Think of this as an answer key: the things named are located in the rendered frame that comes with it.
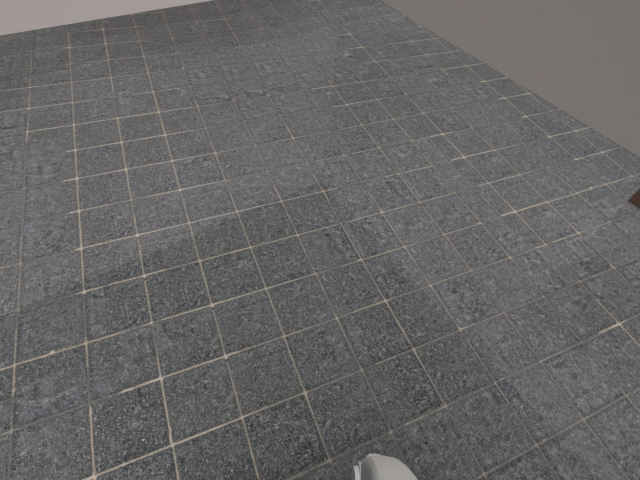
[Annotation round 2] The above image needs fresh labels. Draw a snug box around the robot right thigh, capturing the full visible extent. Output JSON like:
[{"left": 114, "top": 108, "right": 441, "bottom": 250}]
[{"left": 351, "top": 455, "right": 418, "bottom": 480}]

